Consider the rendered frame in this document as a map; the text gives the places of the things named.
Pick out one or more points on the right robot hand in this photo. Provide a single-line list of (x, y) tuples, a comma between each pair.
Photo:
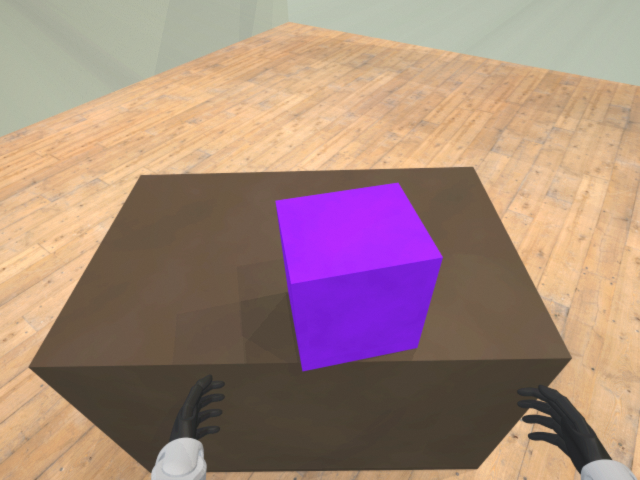
[(574, 435)]

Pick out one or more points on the left robot hand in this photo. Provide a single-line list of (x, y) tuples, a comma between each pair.
[(189, 417)]

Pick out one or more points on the carton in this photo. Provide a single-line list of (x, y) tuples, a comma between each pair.
[(361, 270)]

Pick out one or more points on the right robot forearm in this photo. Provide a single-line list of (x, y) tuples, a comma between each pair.
[(606, 470)]

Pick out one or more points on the pedestal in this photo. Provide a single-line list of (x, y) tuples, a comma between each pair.
[(190, 280)]

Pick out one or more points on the left robot forearm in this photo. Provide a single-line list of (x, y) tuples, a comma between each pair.
[(180, 459)]

